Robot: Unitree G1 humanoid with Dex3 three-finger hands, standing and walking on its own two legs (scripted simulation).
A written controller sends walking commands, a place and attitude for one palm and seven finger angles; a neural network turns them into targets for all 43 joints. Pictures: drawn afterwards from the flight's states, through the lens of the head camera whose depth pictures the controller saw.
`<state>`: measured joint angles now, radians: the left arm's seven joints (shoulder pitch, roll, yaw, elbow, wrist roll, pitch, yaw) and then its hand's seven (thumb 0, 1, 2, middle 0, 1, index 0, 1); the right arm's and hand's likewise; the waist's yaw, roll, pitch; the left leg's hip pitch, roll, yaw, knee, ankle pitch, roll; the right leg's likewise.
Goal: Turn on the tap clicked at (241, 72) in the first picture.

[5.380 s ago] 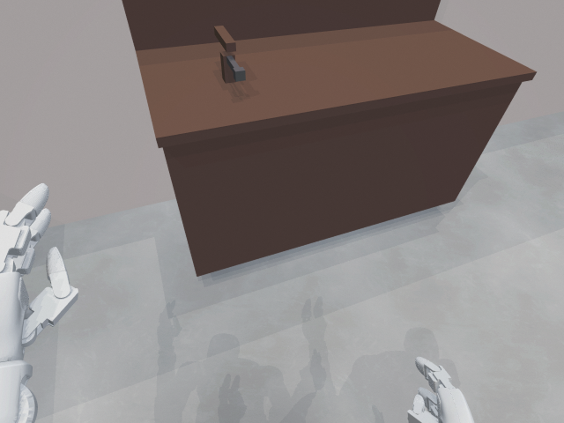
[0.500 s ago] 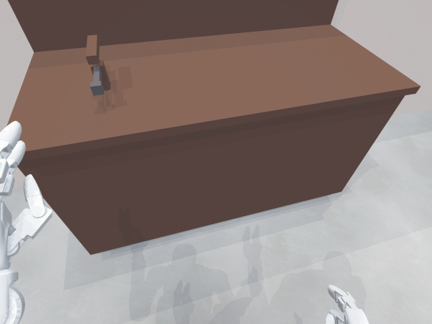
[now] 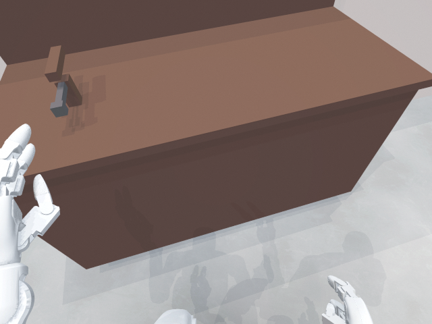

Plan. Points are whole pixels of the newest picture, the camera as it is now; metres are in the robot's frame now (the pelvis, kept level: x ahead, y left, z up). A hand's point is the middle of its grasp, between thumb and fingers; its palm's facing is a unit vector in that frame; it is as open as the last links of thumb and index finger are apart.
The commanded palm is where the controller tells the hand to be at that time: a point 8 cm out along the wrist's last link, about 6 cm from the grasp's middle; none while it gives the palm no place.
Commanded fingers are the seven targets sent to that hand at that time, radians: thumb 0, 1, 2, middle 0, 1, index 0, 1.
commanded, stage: take the last steps up to it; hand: left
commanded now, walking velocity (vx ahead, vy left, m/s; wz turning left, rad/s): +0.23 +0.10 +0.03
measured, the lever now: (59, 108) +0.55 +0.43 +0.07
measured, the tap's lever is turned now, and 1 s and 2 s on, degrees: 0 0 0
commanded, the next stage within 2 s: come to a stop and stand still in 0.30 s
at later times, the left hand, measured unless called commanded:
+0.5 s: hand (54, 151) +0.32 +0.27 +0.19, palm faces +0.43 -0.83 -0.36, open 7.4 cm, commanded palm +0.25 +0.31 +0.19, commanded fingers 0.00 0.90 0.90 -0.20 -0.30 -0.20 -0.30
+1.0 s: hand (84, 168) +0.29 +0.21 +0.18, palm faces +0.38 -0.82 -0.43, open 7.4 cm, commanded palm +0.23 +0.26 +0.19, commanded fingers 0.00 0.90 0.90 -0.20 -0.30 -0.20 -0.30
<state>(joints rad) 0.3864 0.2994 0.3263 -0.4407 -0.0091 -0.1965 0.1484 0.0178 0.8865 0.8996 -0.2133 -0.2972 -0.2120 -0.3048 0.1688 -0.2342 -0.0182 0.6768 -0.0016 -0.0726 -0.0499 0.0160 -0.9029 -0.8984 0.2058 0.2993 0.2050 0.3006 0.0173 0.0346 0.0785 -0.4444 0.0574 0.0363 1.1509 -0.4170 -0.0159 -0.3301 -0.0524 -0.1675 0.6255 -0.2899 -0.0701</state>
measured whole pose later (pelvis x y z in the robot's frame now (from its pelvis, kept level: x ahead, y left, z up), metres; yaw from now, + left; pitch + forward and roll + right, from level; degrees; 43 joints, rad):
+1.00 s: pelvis +0.08 -0.02 +0.01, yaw +2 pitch +0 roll +2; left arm 0.49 0.36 0.34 -0.54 -0.02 -0.18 0.17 0.02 0.89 0.90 -0.22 -0.30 -0.21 -0.31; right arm 0.18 -0.25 -0.02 0.59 0.00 -0.05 -0.07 0.02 -0.91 -0.90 0.20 0.30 0.20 0.30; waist -0.03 -0.03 0.05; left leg -0.32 0.01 0.02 0.80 -0.43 -0.03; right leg -0.34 -0.03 -0.11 0.47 -0.14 -0.07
